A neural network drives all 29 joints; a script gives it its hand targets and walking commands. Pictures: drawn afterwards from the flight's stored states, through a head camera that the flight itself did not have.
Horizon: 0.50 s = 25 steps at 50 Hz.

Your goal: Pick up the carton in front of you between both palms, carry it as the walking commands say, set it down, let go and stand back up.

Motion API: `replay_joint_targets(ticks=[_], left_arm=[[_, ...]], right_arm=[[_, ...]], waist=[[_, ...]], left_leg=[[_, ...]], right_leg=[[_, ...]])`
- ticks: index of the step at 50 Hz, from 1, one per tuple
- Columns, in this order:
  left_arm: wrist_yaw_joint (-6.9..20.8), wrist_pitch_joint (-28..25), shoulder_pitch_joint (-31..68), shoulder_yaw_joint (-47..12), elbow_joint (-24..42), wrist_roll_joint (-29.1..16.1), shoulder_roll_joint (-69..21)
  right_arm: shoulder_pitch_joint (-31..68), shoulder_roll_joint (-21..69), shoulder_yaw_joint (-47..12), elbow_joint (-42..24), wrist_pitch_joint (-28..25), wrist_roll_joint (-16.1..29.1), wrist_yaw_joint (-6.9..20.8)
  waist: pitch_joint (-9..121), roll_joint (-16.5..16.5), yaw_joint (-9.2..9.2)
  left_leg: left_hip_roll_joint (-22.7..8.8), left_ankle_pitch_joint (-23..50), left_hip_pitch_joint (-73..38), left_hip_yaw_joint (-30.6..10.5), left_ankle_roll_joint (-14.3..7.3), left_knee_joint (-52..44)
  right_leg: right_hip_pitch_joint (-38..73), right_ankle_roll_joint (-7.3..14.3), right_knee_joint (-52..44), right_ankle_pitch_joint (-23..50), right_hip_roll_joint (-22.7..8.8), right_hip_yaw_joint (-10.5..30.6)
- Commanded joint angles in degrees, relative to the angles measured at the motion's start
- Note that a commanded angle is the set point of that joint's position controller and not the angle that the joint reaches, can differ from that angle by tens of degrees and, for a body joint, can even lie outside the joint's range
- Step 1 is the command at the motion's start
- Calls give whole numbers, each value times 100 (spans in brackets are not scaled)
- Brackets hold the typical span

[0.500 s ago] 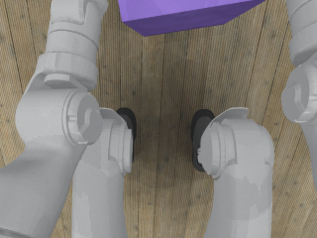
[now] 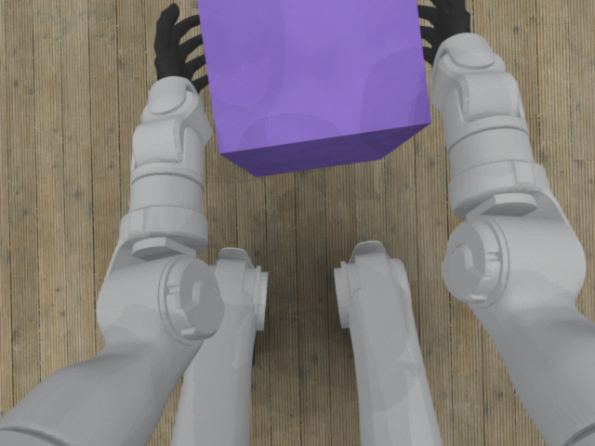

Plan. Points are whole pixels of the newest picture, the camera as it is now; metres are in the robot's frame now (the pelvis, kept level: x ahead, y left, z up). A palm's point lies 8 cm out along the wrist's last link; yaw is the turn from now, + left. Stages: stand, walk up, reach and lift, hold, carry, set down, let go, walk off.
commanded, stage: reach and lift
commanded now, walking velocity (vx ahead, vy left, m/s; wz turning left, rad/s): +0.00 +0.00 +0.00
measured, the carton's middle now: (309, 81) +0.54 -0.04 -0.15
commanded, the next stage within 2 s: none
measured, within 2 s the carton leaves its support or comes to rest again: neither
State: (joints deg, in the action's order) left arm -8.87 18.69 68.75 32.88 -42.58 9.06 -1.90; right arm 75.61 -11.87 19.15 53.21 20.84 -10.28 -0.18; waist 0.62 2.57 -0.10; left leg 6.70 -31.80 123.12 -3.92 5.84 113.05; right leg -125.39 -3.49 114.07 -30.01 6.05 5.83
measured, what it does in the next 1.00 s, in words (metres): rises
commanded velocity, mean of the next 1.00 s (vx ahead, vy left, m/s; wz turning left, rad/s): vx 0.00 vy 0.00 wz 0.00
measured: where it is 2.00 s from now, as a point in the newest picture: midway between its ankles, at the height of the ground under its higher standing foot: (304, 339)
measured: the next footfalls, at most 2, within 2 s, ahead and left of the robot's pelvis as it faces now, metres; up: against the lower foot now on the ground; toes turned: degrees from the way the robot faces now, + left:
none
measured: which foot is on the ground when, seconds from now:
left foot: down 0.00-1.00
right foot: down 0.00-1.00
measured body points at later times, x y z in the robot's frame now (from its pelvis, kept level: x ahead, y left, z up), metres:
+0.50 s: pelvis +0.02 +0.00 +0.11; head +0.25 -0.03 +0.49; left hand +0.50 +0.12 +0.06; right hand +0.51 -0.18 +0.06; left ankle +0.12 +0.14 -0.39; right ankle +0.11 -0.13 -0.39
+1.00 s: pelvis +0.06 +0.00 +0.25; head +0.19 -0.01 +0.68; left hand +0.46 +0.14 +0.22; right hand +0.45 -0.17 +0.21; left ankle +0.12 +0.14 -0.39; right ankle +0.11 -0.13 -0.39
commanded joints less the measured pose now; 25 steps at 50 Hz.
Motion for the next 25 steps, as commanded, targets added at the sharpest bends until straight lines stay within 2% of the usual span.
replay_joint_targets(ticks=[1,6,11,17,25], left_arm=[[1498,52,4095,-2331,-124,-301,-5155],[1592,120,4222,-2482,53,-279,-5379],[1733,266,4141,-3012,345,-524,-5806],[1868,394,3504,-3589,621,-796,-6179],[1936,319,2418,-3890,575,-845,-6373]], right_arm=[[2850,6059,-1474,5,-59,424,1512],[2937,6163,-1324,-87,-34,293,1543],[2841,6502,-1624,-480,87,414,1555],[2361,6992,-2242,-998,219,717,1558],[1437,7360,-2639,-1227,158,816,1465]], waist=[[5387,-691,-93],[5963,-539,30],[6868,-385,172],[7426,-449,135],[6765,-558,66]], left_leg=[[394,594,-2591,1083,-407,-1346],[400,563,-3029,1076,-360,-1760],[427,815,-3633,1111,-299,-2106],[436,1348,-4206,1077,-263,-2510],[424,1579,-4719,871,-268,-3199]], right_leg=[[3130,284,-1594,508,215,-1063],[3631,311,-2004,515,236,-1061],[4456,295,-2344,879,246,-1087],[5391,215,-2708,1521,267,-1079],[6074,157,-3387,1827,306,-924]])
